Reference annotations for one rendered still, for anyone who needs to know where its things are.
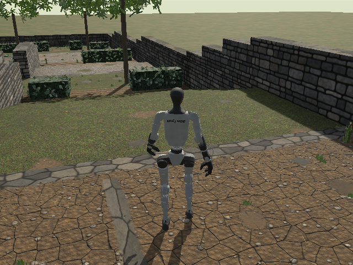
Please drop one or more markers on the left robot hand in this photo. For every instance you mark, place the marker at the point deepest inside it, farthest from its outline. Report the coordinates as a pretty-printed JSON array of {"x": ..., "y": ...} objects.
[{"x": 152, "y": 153}]

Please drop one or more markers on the robot right foot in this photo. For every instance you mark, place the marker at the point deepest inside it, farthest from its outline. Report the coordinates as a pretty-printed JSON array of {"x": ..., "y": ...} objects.
[{"x": 189, "y": 214}]

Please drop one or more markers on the left robot forearm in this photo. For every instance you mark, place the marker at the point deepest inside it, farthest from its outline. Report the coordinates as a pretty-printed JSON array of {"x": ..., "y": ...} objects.
[{"x": 150, "y": 142}]

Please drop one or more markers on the robot right upper arm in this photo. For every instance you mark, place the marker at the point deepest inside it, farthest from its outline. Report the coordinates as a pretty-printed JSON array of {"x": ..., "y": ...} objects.
[{"x": 196, "y": 126}]

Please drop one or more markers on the right robot hand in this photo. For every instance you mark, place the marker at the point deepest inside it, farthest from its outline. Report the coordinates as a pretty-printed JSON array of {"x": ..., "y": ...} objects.
[{"x": 209, "y": 169}]

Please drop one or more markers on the humanoid robot torso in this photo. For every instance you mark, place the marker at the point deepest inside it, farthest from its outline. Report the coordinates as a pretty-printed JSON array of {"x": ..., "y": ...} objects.
[{"x": 176, "y": 128}]

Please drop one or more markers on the robot left upper arm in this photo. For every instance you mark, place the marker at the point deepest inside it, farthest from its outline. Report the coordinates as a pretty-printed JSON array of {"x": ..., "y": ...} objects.
[{"x": 156, "y": 124}]

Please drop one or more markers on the right robot forearm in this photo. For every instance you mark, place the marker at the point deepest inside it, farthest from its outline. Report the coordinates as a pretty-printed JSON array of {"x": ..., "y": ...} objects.
[{"x": 204, "y": 150}]

